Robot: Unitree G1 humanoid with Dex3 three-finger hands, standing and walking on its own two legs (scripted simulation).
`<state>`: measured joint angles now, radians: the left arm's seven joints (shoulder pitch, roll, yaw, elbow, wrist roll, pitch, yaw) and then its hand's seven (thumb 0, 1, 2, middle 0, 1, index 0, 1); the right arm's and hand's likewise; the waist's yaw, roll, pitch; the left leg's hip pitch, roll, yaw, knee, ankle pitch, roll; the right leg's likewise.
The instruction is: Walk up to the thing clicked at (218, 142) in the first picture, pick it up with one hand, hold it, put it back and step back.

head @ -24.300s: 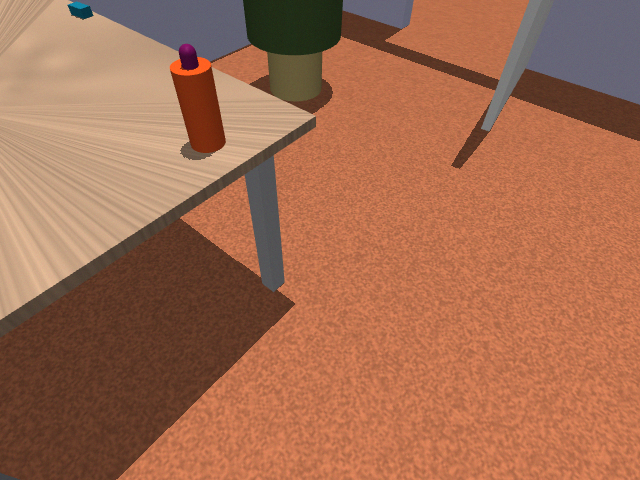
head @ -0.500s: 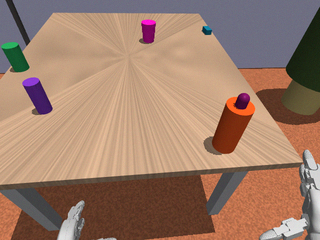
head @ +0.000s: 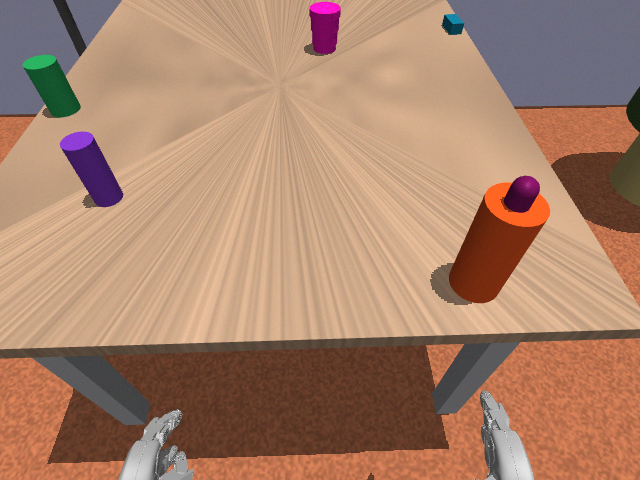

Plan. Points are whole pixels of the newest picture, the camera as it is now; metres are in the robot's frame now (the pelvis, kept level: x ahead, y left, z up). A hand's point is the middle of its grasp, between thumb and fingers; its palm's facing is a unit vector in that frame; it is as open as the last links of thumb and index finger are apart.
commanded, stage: home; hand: right
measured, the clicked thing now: (497, 238) +0.42 -0.25 +0.06
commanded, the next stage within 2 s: none
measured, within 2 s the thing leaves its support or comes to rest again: neither
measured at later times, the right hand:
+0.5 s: hand out of the picture +0.14 -0.22 -0.13, palm faces -0.06 +0.93 -0.35, open 17.4 cm
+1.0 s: hand out of the picture +0.03 -0.27 -0.15, palm faces -0.10 +0.93 -0.35, open 17.5 cm
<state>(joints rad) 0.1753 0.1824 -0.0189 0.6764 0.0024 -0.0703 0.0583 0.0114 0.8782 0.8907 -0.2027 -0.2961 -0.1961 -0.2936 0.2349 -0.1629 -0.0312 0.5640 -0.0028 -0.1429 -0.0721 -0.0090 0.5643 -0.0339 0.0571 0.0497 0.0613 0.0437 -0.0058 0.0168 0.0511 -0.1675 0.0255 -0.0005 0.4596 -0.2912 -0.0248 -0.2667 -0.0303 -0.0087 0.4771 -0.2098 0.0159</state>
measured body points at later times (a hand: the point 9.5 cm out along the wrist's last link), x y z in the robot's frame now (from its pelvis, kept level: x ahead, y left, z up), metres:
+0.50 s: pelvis +0.01 +0.00 +0.00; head +0.01 +0.01 +0.45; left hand +0.13 +0.28 -0.11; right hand +0.14 -0.27 -0.10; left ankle -0.03 +0.14 -0.74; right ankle +0.03 -0.13 -0.74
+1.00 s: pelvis -0.03 -0.01 +0.00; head -0.04 -0.02 +0.45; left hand +0.01 +0.29 -0.13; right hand +0.03 -0.32 -0.13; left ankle -0.03 +0.14 -0.74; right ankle +0.03 -0.13 -0.74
